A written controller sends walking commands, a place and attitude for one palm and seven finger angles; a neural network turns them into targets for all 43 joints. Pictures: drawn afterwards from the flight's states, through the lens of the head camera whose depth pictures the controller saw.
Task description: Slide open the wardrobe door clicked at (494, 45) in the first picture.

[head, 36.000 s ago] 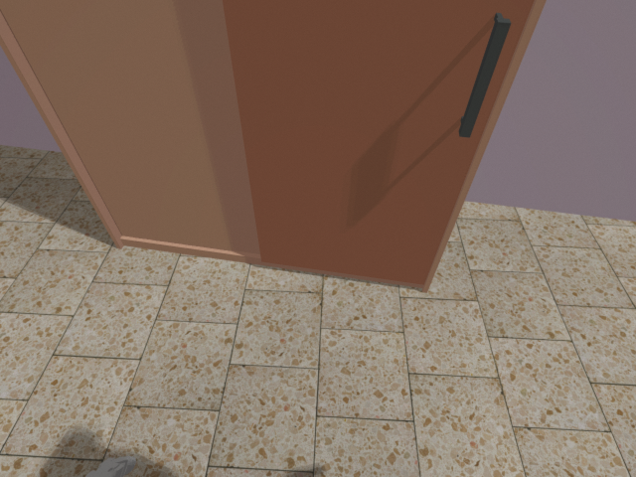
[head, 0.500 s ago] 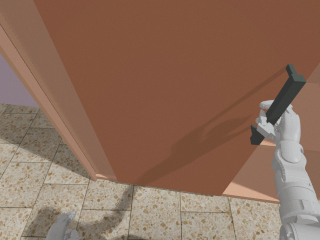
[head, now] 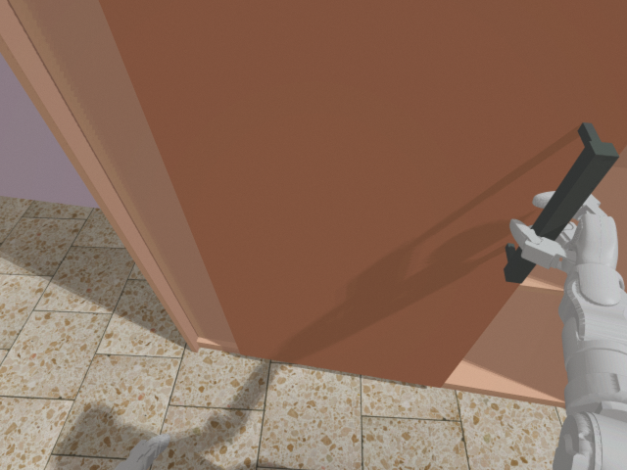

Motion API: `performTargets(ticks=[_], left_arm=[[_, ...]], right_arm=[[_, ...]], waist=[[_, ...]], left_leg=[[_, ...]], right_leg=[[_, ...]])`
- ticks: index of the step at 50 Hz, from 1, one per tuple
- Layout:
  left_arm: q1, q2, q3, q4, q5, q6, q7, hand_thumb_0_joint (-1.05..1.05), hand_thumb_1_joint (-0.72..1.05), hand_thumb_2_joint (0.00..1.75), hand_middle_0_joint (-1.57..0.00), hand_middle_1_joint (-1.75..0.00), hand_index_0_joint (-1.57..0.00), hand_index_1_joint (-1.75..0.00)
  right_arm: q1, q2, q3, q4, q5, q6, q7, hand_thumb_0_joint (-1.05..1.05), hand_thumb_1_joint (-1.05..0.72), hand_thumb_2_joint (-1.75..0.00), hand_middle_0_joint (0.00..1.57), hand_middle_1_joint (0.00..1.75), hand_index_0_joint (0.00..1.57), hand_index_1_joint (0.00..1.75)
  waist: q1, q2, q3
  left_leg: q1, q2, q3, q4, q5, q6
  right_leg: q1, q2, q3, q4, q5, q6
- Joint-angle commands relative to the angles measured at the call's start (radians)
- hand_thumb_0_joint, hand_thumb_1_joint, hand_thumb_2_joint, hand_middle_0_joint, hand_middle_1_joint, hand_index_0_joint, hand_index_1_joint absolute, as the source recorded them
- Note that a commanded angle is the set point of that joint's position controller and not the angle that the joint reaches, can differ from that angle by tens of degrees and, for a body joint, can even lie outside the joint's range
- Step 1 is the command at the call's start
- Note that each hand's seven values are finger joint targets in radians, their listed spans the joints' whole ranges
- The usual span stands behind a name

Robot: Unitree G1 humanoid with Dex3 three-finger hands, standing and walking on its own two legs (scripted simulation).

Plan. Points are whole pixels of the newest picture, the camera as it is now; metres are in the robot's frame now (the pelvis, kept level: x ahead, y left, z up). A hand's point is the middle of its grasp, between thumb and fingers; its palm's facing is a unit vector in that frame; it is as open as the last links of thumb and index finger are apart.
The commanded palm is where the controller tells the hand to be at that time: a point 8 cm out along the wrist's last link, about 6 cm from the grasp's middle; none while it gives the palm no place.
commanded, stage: loosen the grip on the handle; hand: right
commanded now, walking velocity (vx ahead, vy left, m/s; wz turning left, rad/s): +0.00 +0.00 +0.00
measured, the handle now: (545, 212) +0.46 -0.27 +0.09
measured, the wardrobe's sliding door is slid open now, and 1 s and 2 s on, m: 0.45 0.45 0.45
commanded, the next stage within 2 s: slip the hand off the handle in 0.38 s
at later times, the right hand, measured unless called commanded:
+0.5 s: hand (536, 245) +0.42 -0.25 +0.06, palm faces +0.30 +0.93 -0.20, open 13.7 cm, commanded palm +0.37 -0.30 +0.08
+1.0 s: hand (592, 254) +0.41 -0.32 +0.07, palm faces +0.34 +0.92 -0.20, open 14.6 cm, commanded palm +0.37 -0.36 +0.08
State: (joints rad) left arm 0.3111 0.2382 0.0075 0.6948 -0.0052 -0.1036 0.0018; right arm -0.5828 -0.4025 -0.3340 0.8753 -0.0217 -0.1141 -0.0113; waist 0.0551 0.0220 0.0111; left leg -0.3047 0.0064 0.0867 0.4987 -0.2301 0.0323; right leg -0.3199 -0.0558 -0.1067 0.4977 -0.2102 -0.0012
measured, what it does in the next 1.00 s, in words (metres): stands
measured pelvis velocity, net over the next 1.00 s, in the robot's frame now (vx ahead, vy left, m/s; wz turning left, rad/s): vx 0.02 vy -0.01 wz -0.03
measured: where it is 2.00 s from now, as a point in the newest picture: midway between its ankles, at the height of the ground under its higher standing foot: outside the picture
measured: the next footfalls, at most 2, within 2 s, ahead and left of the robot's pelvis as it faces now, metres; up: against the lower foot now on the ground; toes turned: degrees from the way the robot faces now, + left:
none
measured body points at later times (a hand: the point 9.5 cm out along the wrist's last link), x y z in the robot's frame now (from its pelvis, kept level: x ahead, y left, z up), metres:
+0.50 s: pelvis +0.02 -0.02 -0.01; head +0.05 -0.03 +0.44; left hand +0.09 +0.24 -0.12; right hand +0.40 -0.30 +0.08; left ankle +0.02 +0.10 -0.74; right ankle +0.03 -0.12 -0.74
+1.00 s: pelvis +0.02 -0.01 -0.01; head +0.07 -0.02 +0.44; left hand +0.11 +0.26 -0.12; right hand +0.38 -0.37 +0.08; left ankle +0.02 +0.10 -0.74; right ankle +0.03 -0.12 -0.74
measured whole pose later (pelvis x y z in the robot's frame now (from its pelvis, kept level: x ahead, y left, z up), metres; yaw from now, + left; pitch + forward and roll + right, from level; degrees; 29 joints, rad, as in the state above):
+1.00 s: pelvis +0.02 -0.01 -0.01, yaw -2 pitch +6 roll +1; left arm 0.30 0.28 0.01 0.74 -0.03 -0.08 0.06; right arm -0.51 -0.50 -0.39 0.81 0.05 -0.12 0.08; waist 0.04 0.00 -0.01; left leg -0.39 0.02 0.12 0.58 -0.30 0.01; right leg -0.44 -0.05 -0.07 0.63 -0.30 -0.02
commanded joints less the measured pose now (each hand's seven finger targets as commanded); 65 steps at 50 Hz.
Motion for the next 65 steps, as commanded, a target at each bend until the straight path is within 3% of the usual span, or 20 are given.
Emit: performTargets(ticks=[1, 2, 4, 9, 10, 12, 14, 16, 19, 23, 25, 28, 32, 43, 51, 53, 56, 58, 61, 65], left_arm=[[0.003, 0.179, 0.071, -0.101, -0.017, -0.03, 0.011, 0.0, 0.9, 0.9, -0.2, -0.3, -0.2, -0.3], [0.001, 0.175, 0.068, -0.097, -0.021, -0.031, 0.011, 0.0, 0.9, 0.9, -0.2, -0.3, -0.2, -0.3], [0.0, 0.185, 0.072, -0.088, -0.022, -0.031, 0.013, 0.0, 0.9, 0.9, -0.2, -0.3, -0.2, -0.3], [0.009, 0.185, 0.074, -0.073, -0.022, -0.032, 0.018, 0.0, 0.9, 0.9, -0.2, -0.3, -0.2, -0.3], [0.015, 0.195, 0.08, -0.068, -0.018, -0.03, 0.025, 0.0, 0.9, 0.9, -0.2, -0.3, -0.2, -0.3], [0.012, 0.179, 0.074, -0.072, -0.015, -0.029, 0.023, 0.0, 0.9, 0.9, -0.2, -0.3, -0.2, -0.3], [0.02, 0.18, 0.077, -0.059, -0.016, -0.033, 0.025, 0.0, 0.9, 0.9, -0.2, -0.3, -0.2, -0.3], [0.026, 0.188, 0.075, -0.051, -0.015, -0.03, 0.029, 0.0, 0.9, 0.9, -0.2, -0.3, -0.2, -0.3], [0.02, 0.177, 0.071, -0.045, -0.017, -0.03, 0.035, 0.0, 0.9, 0.9, -0.2, -0.3, -0.2, -0.3], [0.026, 0.172, 0.069, -0.037, -0.016, -0.034, 0.032, 0.0, 0.9, 0.9, -0.2, -0.3, -0.2, -0.3], [0.028, 0.188, 0.063, -0.031, -0.008, -0.021, 0.043, 0.0, 0.9, 0.9, -0.2, -0.3, -0.2, -0.3], [0.008, 0.17, 0.056, -0.045, -0.012, -0.017, 0.045, 0.0, 0.9, 0.9, -0.2, -0.3, -0.2, -0.3], [-0.001, 0.172, 0.054, -0.057, -0.009, -0.012, 0.052, 0.0, 0.9, 0.9, -0.2, -0.3, -0.2, -0.3], [0.013, 0.187, 0.053, -0.049, -0.029, -0.017, 0.071, 0.0, 0.9, 0.9, -0.2, -0.3, -0.2, -0.3], [0.048, 0.206, 0.056, -0.047, -0.027, -0.014, 0.074, 0.0, 0.9, 0.9, -0.2, -0.3, -0.2, -0.3], [0.049, 0.205, 0.057, -0.052, -0.027, -0.017, 0.073, 0.0, 0.9, 0.9, -0.2, -0.3, -0.2, -0.3], [0.046, 0.202, 0.065, -0.082, -0.033, -0.02, 0.065, 0.0, 0.9, 0.9, -0.2, -0.3, -0.2, -0.3], [0.034, 0.201, 0.066, -0.094, -0.039, -0.021, 0.062, 0.0, 0.9, 0.9, -0.2, -0.3, -0.2, -0.3], [0.02, 0.206, 0.069, -0.112, -0.039, -0.025, 0.061, 0.0, 0.9, 0.9, -0.2, -0.3, -0.2, -0.3], [-0.016, 0.192, 0.06, -0.128, -0.037, -0.037, 0.066, 0.0, 0.9, 0.9, -0.2, -0.3, -0.2, -0.3]], right_arm=[[-0.38, -0.252, -0.029, -0.235, 0.021, -0.063, -0.029, 0.0, 0.43, -0.26, 0.44, 1.38, 0.44, 1.38], [-0.381, -0.209, 0.006, -0.228, 0.031, -0.06, -0.027, 0.0, 0.55, -0.2, 0.42, 1.37, 0.42, 1.37], [-0.371, -0.238, -0.02, -0.229, 0.042, -0.063, -0.033, 0.0, 0.55, -0.2, 0.4, 1.33, 0.4, 1.33], [-0.425, -0.183, 0.039, -0.282, 0.034, -0.065, -0.063, 0.0, 0.55, -0.2, 0.33, 1.25, 0.33, 1.25], [-0.392, -0.295, -0.06, -0.295, 0.03, -0.072, -0.077, 0.0, 0.55, -0.2, 0.32, 1.23, 0.32, 1.23], [-0.423, -0.224, 0.008, -0.377, 0.029, -0.08, -0.079, 0.0, 0.55, -0.2, 0.29, 1.2, 0.29, 1.2], [-0.363, -0.204, 0.009, -0.364, 0.032, -0.074, -0.085, 0.0, 0.55, -0.2, 0.26, 1.17, 0.26, 1.17], [-0.34, -0.223, -0.009, -0.344, 0.039, -0.06, -0.086, 0.0, 0.55, -0.2, 0.25, 1.15, 0.25, 1.15], [-0.389, -0.176, 0.038, -0.384, 0.036, -0.046, -0.083, 0.0, 0.55, -0.2, 0.25, 1.15, 0.25, 1.15], [-0.341, -0.118, 0.063, -0.395, 0.044, -0.026, -0.097, 0.0, 0.55, -0.2, 0.25, 1.15, 0.25, 1.15], [-0.268, -0.248, -0.05, -0.332, 0.034, -0.025, -0.099, 0.0, 0.55, -0.2, 0.25, 1.15, 0.25, 1.15], [-0.27, -0.214, -0.024, -0.347, 0.035, -0.03, -0.08, 0.0, 0.55, -0.2, 0.25, 1.15, 0.25, 1.15], [-0.234, -0.291, -0.101, -0.37, 0.046, -0.037, -0.073, 0.0, 0.55, -0.2, 0.25, 1.15, 0.25, 1.15], [-0.301, -0.278, -0.032, -0.321, 0.08, -0.064, 0.057, 0.0, 0.55, -0.2, 0.25, 1.15, 0.25, 1.15], [-0.293, -0.463, -0.163, -0.269, 0.086, -0.095, 0.114, 0.0, 0.55, -0.2, 0.25, 1.15, 0.25, 1.15], [-0.298, -0.445, -0.145, -0.285, 0.088, -0.109, 0.129, 0.0, 0.55, -0.2, 0.25, 1.15, 0.25, 1.15], [-0.133, -0.407, -0.147, -0.343, 0.115, -0.109, 0.15, 0.0, 0.55, -0.2, 0.25, 1.15, 0.25, 1.15], [-0.074, -0.364, -0.126, -0.383, 0.13, -0.086, 0.155, 0.0, 0.55, -0.2, 0.25, 1.15, 0.25, 1.15], [0.049, -0.406, -0.198, -0.453, 0.149, -0.052, 0.138, 0.0, 0.55, -0.2, 0.25, 1.15, 0.25, 1.15], [0.11, -0.353, -0.178, -0.591, 0.155, -0.035, 0.109, 0.0, 0.55, -0.2, 0.25, 1.15, 0.25, 1.15]], waist=[[-0.011, -0.021, -0.235], [-0.002, -0.004, -0.221], [-0.006, 0.015, -0.219], [0.012, -0.037, -0.251], [-0.008, -0.017, -0.287], [0.001, -0.085, -0.351], [-0.006, -0.111, -0.342], [0.001, -0.053, -0.324], [0.016, -0.105, -0.32], [0.008, -0.072, -0.329], [-0.015, -0.026, -0.298], [-0.019, -0.039, -0.306], [-0.042, -0.044, -0.334], [0.015, -0.082, -0.272], [-0.014, -0.097, -0.344], [-0.007, -0.132, -0.353], [-0.039, -0.139, -0.394], [-0.039, -0.134, -0.363], [-0.064, -0.097, -0.347], [-0.06, -0.107, -0.312]], left_leg=[[0.048, 0.018, -0.139, -0.082, -0.065, -0.006], [0.032, 0.017, -0.139, -0.077, -0.072, -0.007], [0.009, 0.015, -0.135, -0.076, -0.119, -0.014], [-0.034, -0.006, -0.098, -0.039, -0.069, -0.014], [0.002, -0.009, -0.097, -0.027, -0.038, -0.013], [0.021, -0.014, -0.086, -0.008, 0.051, -0.014], [0.003, -0.024, -0.069, 0.006, 0.094, -0.01], [0.008, -0.025, -0.062, 0.005, 0.115, -0.017], [-0.017, -0.029, -0.05, 0.005, 0.119, -0.017], [-0.022, -0.036, -0.031, 0.012, 0.154, -0.017], [0.01, -0.034, -0.035, 0.011, 0.159, -0.016], [0.022, -0.03, -0.037, 0.016, 0.17, -0.016], [0.06, -0.029, -0.044, 0.019, 0.206, -0.016], [-0.021, -0.028, -0.054, 0.011, 0.155, -0.019], [0.022, -0.021, -0.072, 0.047, 0.208, -0.019], [0.001, -0.027, -0.068, 0.054, 0.21, -0.017], [0.024, -0.034, -0.06, 0.07, 0.24, -0.015], [0.008, -0.037, -0.05, 0.067, 0.226, -0.016], [0.03, -0.037, -0.046, 0.07, 0.231, -0.018], [0.024, -0.041, -0.041, 0.066, 0.216, -0.02]], right_leg=[[0.006, 0.05, 0.064, -0.018, -0.07, -0.031], [0.002, 0.05, 0.067, -0.009, -0.076, -0.032], [-0.014, 0.053, 0.071, 0.002, -0.106, -0.032], [0.022, 0.052, 0.089, 0.011, -0.092, -0.035], [0.025, 0.051, 0.091, 0.018, -0.053, -0.038], [0.071, 0.05, 0.086, 0.02, 0.022, -0.034], [0.092, 0.047, 0.092, 0.028, 0.072, -0.027], [0.071, 0.043, 0.098, 0.029, 0.088, -0.029], [0.102, 0.04, 0.103, 0.026, 0.11, -0.025], [0.136, 0.03, 0.123, 0.03, 0.195, -0.016], [0.076, 0.038, 0.114, 0.028, 0.174, -0.02], [0.076, 0.038, 0.106, 0.026, 0.176, -0.018], [0.075, 0.04, 0.099, 0.03, 0.203, -0.019], [0.065, 0.043, 0.099, 0.057, 0.123, -0.028], [0.016, 0.049, 0.095, 0.086, 0.153, -0.031], [0.036, 0.046, 0.097, 0.093, 0.171, -0.03], [0.063, 0.043, 0.1, 0.101, 0.238, -0.028], [0.063, 0.038, 0.107, 0.094, 0.242, -0.025], [0.045, 0.037, 0.112, 0.088, 0.249, -0.025], [0.052, 0.035, 0.109, 0.081, 0.25, -0.025]])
